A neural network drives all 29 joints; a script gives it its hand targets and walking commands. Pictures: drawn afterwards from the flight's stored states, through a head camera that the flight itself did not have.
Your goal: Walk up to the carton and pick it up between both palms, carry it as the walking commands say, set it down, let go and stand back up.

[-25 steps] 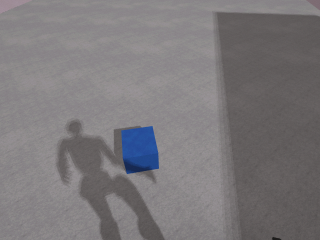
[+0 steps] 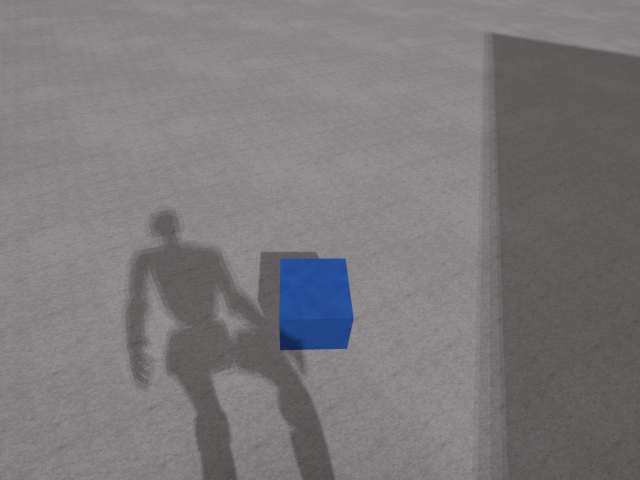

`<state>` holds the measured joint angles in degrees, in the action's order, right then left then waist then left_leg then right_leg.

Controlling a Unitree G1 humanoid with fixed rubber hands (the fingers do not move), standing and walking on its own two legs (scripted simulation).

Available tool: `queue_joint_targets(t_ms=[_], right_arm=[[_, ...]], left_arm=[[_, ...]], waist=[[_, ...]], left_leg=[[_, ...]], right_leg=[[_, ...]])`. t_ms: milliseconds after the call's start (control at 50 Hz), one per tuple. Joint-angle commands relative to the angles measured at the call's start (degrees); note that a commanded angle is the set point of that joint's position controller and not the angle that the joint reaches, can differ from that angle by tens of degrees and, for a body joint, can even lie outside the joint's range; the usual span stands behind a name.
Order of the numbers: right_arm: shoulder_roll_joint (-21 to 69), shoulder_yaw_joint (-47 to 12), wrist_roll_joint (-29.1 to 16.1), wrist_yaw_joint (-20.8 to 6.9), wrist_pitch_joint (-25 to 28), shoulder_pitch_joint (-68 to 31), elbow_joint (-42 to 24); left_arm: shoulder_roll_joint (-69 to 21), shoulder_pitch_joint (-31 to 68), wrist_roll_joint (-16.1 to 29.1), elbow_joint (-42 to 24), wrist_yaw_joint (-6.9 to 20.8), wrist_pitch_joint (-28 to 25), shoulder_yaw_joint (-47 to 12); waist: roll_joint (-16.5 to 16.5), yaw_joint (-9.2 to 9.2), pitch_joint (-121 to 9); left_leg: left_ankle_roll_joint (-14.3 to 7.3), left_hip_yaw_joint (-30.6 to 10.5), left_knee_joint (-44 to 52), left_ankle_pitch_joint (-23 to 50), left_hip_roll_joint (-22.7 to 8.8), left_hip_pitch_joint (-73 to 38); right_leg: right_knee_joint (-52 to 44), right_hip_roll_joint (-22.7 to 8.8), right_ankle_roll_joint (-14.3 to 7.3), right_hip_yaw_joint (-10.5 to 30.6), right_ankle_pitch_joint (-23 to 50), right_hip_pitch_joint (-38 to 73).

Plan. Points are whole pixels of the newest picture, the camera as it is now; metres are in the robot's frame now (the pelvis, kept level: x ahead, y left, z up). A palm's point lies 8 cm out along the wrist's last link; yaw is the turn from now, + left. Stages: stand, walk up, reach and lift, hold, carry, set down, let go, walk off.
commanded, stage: walk up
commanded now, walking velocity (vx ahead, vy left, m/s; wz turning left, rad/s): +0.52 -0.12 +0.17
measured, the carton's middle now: (313, 303) +0.86 -0.02 -0.67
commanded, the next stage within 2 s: none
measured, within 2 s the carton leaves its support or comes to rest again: neither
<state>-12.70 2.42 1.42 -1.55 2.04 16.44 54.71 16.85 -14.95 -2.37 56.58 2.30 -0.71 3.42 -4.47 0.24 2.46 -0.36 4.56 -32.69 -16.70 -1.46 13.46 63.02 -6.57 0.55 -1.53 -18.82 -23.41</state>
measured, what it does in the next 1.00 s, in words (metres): walks ahead: right foot, then left foot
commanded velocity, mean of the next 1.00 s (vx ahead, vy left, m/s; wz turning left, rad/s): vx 0.34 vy -0.02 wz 0.04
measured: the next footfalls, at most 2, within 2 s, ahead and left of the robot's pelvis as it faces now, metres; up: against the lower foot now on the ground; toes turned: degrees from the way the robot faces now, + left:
right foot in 0.26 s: +0.26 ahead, -0.15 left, +0.00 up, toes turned -5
left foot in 0.68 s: +0.41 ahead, +0.11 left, +0.00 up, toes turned +13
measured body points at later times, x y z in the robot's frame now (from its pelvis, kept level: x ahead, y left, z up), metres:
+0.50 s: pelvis +0.21 -0.04 +0.01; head +0.23 -0.06 +0.46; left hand +0.24 +0.22 -0.12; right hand +0.29 -0.29 -0.14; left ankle +0.19 +0.10 -0.66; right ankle +0.22 -0.14 -0.73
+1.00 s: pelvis +0.37 +0.00 +0.00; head +0.38 -0.01 +0.45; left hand +0.44 +0.25 -0.13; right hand +0.40 -0.25 -0.15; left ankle +0.37 +0.10 -0.73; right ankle +0.40 -0.11 -0.73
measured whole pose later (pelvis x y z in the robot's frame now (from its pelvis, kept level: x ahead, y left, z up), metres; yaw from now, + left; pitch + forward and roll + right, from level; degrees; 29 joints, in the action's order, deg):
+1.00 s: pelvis +0.37 +0.00 +0.00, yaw +2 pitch -1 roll +2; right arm -12.4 2.8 1.7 0.4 1.2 16.0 57.1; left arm 12.1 -11.9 -1.1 54.1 0.0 -0.7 2.1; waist -0.4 -1.7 1.9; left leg -2.0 11.2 -27.8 -14.6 -0.6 11.9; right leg 32.1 -4.9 0.7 -5.5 -15.2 -16.0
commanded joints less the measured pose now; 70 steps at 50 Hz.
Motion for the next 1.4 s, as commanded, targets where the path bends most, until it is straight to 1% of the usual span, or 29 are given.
queue_joint_targets(t_ms=[0, 100, 180, 220, 240, 260, 280, 320, 400, 480, 540, 600, 620, 640, 660, 680, 720, 820, 880, 920, 940, 980, 1000, 1040, 1080, 1160, 1220, 1300, 1380], right_arm=[[-10.4, 2.4, -0.2, 0.6, 2.1, 3.1, -3.8], [-10.4, 2.7, 0.4, 1.1, 1.8, 7.4, -2.4], [-11.2, 3.0, 0.2, 1.4, 1.5, 5.8, -2.4], [-10.0, 2.4, -0.5, 1.0, 2.0, 5.8, -2.5], [-7.3, 1.1, -0.3, 0.8, 2.3, 5.5, -4.4], [-4.4, 0.0, -0.7, 1.2, 2.3, 5.5, -5.5], [-5.2, 0.9, 0.0, 1.3, 1.4, 5.0, -4.6], [-4.9, 0.9, -0.7, 1.0, 1.0, 2.9, -2.9], [-3.3, 0.7, 0.0, 0.0, -0.6, 1.0, -3.1], [-2.4, -0.4, -0.3, -0.9, -1.4, -2.9, -3.4], [-2.8, -0.7, -0.6, -1.0, -1.7, -6.8, -3.7], [-4.3, -0.1, -0.1, -0.2, -0.9, -3.9, -2.6], [-7.0, 1.0, -0.2, 0.1, -0.1, 0.0, -0.7], [-11.7, 2.6, 0.4, 0.8, 0.4, 4.8, 0.4], [-14.8, 3.3, 0.8, 1.4, 0.6, 7.5, 0.6], [-14.6, 3.4, 0.3, 1.5, 0.3, 5.9, 0.3], [-10.1, 2.3, -0.2, 1.9, 0.4, -0.4, -0.7], [-6.9, 1.8, 0.1, 2.1, 0.4, -2.7, -1.0], [-7.7, 2.0, 0.4, 2.1, 0.1, 0.1, -0.1], [-7.5, 2.1, 0.6, 1.9, -0.5, -1.8, -0.6], [-3.8, 0.4, -0.1, 2.1, -1.0, -1.5, 0.1], [-2.2, -0.5, -1.7, 2.6, -1.2, 2.6, 0.0], [-3.1, -0.1, -1.6, 2.7, -2.0, 2.0, -1.0], [-2.4, -0.5, -1.3, 2.6, -3.2, 1.2, -0.4], [-3.4, -0.7, -1.1, 2.6, -3.3, 0.9, 0.7], [-3.9, -0.6, -1.2, 3.2, -3.1, 3.1, 2.6], [-4.1, -0.4, -1.0, 3.4, -3.4, 3.6, 2.6], [-2.6, -0.8, -0.9, 3.2, -4.1, 3.6, 2.5], [-3.9, -0.5, -0.9, 3.3, -3.9, 2.6, 2.6]], left_arm=[[2.3, 4.7, 0.7, -5.6, 0.8, -0.8, 0.1], [-0.1, 12.7, 1.0, -9.7, 0.9, -1.0, -0.9], [-0.2, 10.3, 1.3, -9.7, 0.7, -1.8, -0.7], [3.1, 0.8, 0.8, -6.3, -0.3, -2.9, 1.1], [7.8, -9.0, 0.2, -3.5, -1.2, -3.5, 3.0], [12.2, -14.8, -0.3, -3.1, -1.8, -3.4, 3.6], [11.4, -14.1, -0.3, -2.9, -2.0, -3.3, 2.4], [5.7, -5.1, 0.3, -5.1, -2.3, -4.0, 1.9], [2.4, -1.3, 1.1, -5.1, -2.0, -4.4, 0.5], [2.5, -2.1, 0.6, -4.8, -1.8, -4.2, 0.5], [3.6, -4.0, 0.4, -3.6, -1.7, -3.3, 0.6], [4.5, -3.6, 0.9, -3.4, -1.8, -2.7, 0.6], [2.8, -4.8, 1.0, -3.4, -1.8, -2.5, 0.0], [0.6, -7.4, 1.4, -3.3, -1.8, -2.8, -0.8], [-1.3, -8.8, 1.7, -3.8, -1.9, -2.2, -0.9], [0.0, -8.1, 1.5, -4.1, -2.1, -1.4, -0.1], [0.2, -5.0, 0.8, -4.0, -2.0, -1.1, 0.1], [-2.3, -5.1, 0.6, -2.8, -1.6, -0.3, -0.8], [-2.1, -3.4, 1.1, -3.1, -2.0, 0.1, -0.8], [-2.6, -3.9, 1.6, -3.0, -2.5, 0.0, -0.9], [-2.7, -2.7, 1.8, -2.7, -3.1, -0.3, -0.7], [2.8, -1.1, 2.4, -3.8, -3.7, -0.8, 0.3], [4.4, -0.1, 1.9, -3.7, -3.7, -0.5, -0.1], [2.6, 4.4, 1.9, -3.3, -3.7, 0.9, -0.3], [1.2, 5.3, 2.1, -4.7, -3.6, 1.3, -0.5], [0.9, 4.2, 2.0, -3.8, -4.0, 0.7, -0.7], [1.4, 3.9, 1.7, -3.4, -4.3, 0.6, -0.6], [1.6, 5.2, 1.4, -3.0, -4.3, 0.7, -0.2], [0.2, 4.7, 1.3, -3.1, -4.2, 0.8, -0.5]], waist=[[13.1, -2.1, 4.4], [12.0, -4.66, 4.0], [9.6, -2.01, 3.6], [4.7, 2.21, -3.9], [-10.1, 6.15, -10.4], [-17.8, 6.76, -11.2], [-7.8, 4.4, -11.0], [1.4, 1.89, -4.0], [-6.7, 0.16, -1.7], [-5.4, -0.2, 0.4], [-8.0, 0.25, 2.3], [-3.0, -2.69, -2.0], [1.9, -3.56, -5.8], [13.9, -4.99, -8.9], [24.9, -5.14, -10.6], [18.5, -4.06, -9.2], [14.8, -3.09, -2.7], [13.7, -1.07, -2.1], [11.1, -1.26, -2.0], [10.3, 1.62, -0.9], [5.4, 2.42, 1.4], [-6.8, 0.52, -6.4], [-6.5, -0.17, -5.7], [-9.4, -1.02, -2.1], [-3.4, -0.95, -2.1], [5.0, -0.63, -3.7], [6.7, -0.65, -2.2], [0.1, -1.3, -0.8], [3.7, -0.75, -1.3]], left_leg=[[-7.0, -19.1, 25.1, -7.5, -15.7, -1.1], [-8.3, -14.9, 23.5, 0.7, -14.9, -7.6], [-8.0, -11.8, 18.5, 7.4, -14.4, -3.0], [-4.6, -5.5, 1.3, 21.9, -8.3, 2.4], [-1.4, -2.1, -15.8, 13.8, -3.7, 11.8], [-0.4, -1.2, -29.3, -13.0, 1.3, 23.2], [-0.8, -6.3, -37.4, -12.7, 0.0, 23.7], [-0.7, -8.0, -37.6, -6.1, -4.1, 24.3], [1.0, -5.1, -29.2, -1.5, -4.7, 17.2], [2.4, -1.6, -11.8, 1.5, -4.1, 11.5], [2.1, 1.9, -4.0, 4.3, -2.6, 7.3], [1.1, 3.4, 3.5, 10.9, -1.4, -1.7], [-0.8, 2.0, 4.7, 10.2, -2.3, -9.4], [-3.6, -10.1, 8.5, 11.0, -12.6, -17.2], [-8.6, -27.3, 17.5, 10.8, -25.0, -20.5], [-11.1, -27.7, 19.5, 5.2, -25.5, -16.9], [-12.1, -21.8, 21.4, -0.2, -22.0, -7.2], [-8.4, -8.5, 20.1, 8.2, -15.2, -3.4], [-8.5, -7.6, 18.5, 9.0, -14.7, -1.8], [-7.2, -6.1, 14.9, 10.8, -13.2, 2.4], [-4.8, -4.4, 10.2, 23.4, -9.2, 4.0], [0.0, 1.0, 4.5, 10.2, -4.6, 2.6], [0.3, 1.0, 3.9, 1.0, -2.9, 1.3], [0.4, -0.4, 6.7, 2.1, -3.0, -1.2], [0.2, -0.1, 8.4, 7.3, -4.4, -2.8], [0.3, -0.4, 8.5, 15.1, -4.9, -3.6], [0.6, -0.2, 7.8, 16.3, -4.3, -2.6], [0.6, 0.6, 7.3, 12.5, -4.1, -3.8], [-0.4, -1.0, 9.0, 18.5, -5.6, -5.1]], right_leg=[[-6.7, -2.5, 1.9, 0.4, 6.1, -8.2], [-24.7, -0.9, 2.6, -1.7, 5.9, -8.0], [-33.7, 2.1, 1.9, -4.3, 6.4, 2.5], [-39.5, 3.1, -0.7, -4.7, 9.6, 21.1], [-43.1, -7.0, -3.5, 8.4, 3.9, 31.5], [-49.6, -19.8, -7.5, 25.3, 1.6, 37.7], [-50.6, -22.0, -9.1, 30.8, 4.2, 34.4], [-48.9, -18.0, -9.9, 18.1, 16.7, 25.9], [-49.0, -12.3, -8.7, 7.2, 28.3, 16.2], [-49.6, -9.9, -8.0, -0.3, 30.5, 12.3], [-48.5, -9.5, -7.6, 0.4, 27.2, 10.1], [-42.6, -8.3, -5.9, -1.2, 21.5, 9.3], [-34.1, -4.7, -4.7, -3.6, 18.8, 7.6], [-21.8, -0.1, -2.3, -6.0, 9.7, -0.1], [-7.5, 4.5, -0.4, -6.2, -13.3, -6.9], [-0.9, 2.8, -1.3, -1.7, -15.5, -5.6], [1.6, -0.1, -1.7, 0.0, -9.2, -6.3], [-15.3, 0.5, 0.0, -2.4, -4.9, 1.7], [-25.8, 2.6, 1.0, -5.5, -4.2, 6.8], [-36.3, 3.9, 0.3, -7.2, 6.4, 12.2], [-43.2, 1.9, -0.1, -2.8, 15.2, 15.7], [-39.6, -8.3, -3.3, 3.0, 46.7, 21.4], [-39.8, -10.6, -5.0, 5.0, 48.9, 18.6], [-41.8, -7.9, -5.6, 3.5, 33.3, 13.8], [-42.4, -5.8, -3.9, 2.4, 25.0, 14.1], [-39.3, -5.4, -2.9, 1.2, 31.4, 18.4], [-38.1, -6.2, -2.8, 1.5, 33.7, 18.7], [-39.5, -6.8, -2.7, 1.7, 31.6, 15.0], [-38.4, -4.2, -1.2, -0.8, 26.7, 14.9]])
